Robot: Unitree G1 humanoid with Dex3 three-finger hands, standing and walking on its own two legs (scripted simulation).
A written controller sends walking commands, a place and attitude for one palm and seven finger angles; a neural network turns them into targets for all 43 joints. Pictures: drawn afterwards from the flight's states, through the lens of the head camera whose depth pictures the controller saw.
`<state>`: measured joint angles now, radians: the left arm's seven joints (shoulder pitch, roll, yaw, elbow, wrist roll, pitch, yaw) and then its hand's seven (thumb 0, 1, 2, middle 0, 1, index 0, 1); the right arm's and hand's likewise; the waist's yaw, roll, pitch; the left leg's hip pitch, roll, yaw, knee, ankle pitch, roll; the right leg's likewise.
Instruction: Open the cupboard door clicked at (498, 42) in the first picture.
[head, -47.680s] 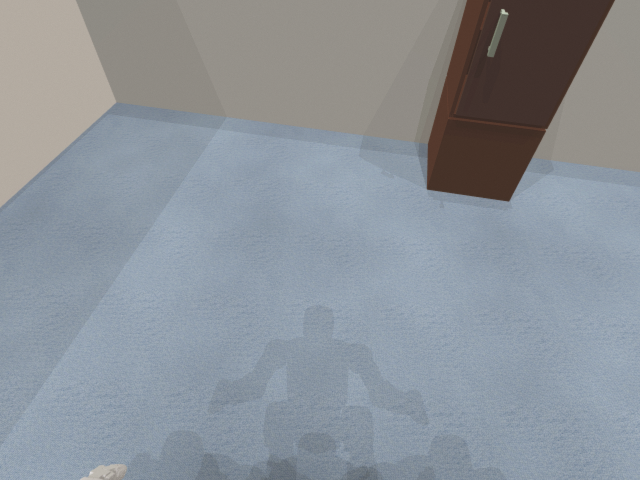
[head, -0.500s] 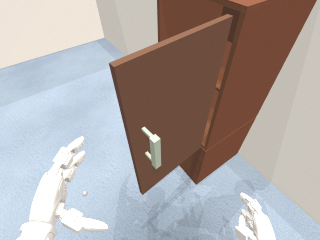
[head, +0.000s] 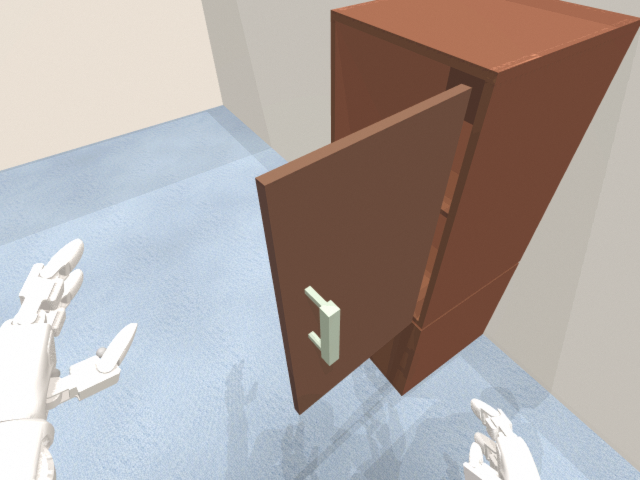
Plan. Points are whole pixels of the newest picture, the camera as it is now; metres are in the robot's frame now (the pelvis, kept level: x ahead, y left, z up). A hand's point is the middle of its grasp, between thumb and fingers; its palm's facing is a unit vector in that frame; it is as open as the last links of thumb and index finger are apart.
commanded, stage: draw the hand back to the body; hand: left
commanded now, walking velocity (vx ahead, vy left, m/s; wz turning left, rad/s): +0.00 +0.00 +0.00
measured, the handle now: (321, 326) +0.34 +0.05 -0.02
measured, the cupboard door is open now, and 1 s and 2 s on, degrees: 95 95 95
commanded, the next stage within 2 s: step back with the hand held close in 0.48 s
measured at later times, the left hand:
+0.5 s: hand (85, 348) +0.18 +0.24 +0.16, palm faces +0.45 -0.80 -0.40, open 7.4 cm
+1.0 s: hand (73, 368) +0.17 +0.25 +0.15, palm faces +0.33 -0.79 -0.52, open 7.4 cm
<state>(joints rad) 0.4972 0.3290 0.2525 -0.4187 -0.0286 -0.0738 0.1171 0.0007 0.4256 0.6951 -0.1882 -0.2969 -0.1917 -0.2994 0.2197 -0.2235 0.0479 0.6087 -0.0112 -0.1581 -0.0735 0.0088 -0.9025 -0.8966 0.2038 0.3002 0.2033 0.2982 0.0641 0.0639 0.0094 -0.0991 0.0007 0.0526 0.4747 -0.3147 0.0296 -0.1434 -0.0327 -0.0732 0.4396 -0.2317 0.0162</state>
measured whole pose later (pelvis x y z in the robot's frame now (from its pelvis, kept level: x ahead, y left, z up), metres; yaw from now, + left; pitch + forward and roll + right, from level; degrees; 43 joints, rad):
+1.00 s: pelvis -0.05 +0.00 +0.00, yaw -2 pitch +0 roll +0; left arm 0.56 0.42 0.41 -0.49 -0.02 -0.17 0.13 0.01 0.89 0.90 -0.21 -0.30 -0.21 -0.30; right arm 0.17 -0.24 -0.02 0.56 -0.01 -0.05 -0.09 0.01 -0.90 -0.90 0.20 0.30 0.20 0.30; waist 0.00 0.00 0.05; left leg -0.24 0.01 0.09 0.49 -0.24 0.04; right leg -0.29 -0.02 -0.03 0.43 -0.13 0.01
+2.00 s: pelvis -0.23 +0.00 +0.00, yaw -2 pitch +1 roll -3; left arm 0.58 0.44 0.43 -0.60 -0.05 -0.17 0.16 0.01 0.89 0.90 -0.21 -0.30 -0.21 -0.30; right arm 0.17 -0.15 0.02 0.61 -0.02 -0.17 -0.05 0.01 -0.90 -0.90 0.20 0.30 0.20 0.30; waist 0.02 -0.03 0.03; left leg -0.35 0.03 0.04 0.35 -0.03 0.04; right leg -0.28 0.05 -0.02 0.77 -0.49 0.01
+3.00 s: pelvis -0.32 +0.01 +0.00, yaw -2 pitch +0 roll -1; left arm 0.55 0.39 0.39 -0.45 -0.03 -0.20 0.14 0.01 0.89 0.90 -0.21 -0.30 -0.21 -0.30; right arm 0.21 -0.19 0.03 0.62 -0.02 -0.15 -0.09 0.01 -0.90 -0.90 0.20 0.30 0.20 0.30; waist 0.00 0.00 0.01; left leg -0.29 0.01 0.06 0.42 -0.13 0.04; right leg -0.15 0.01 -0.04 0.39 -0.23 0.00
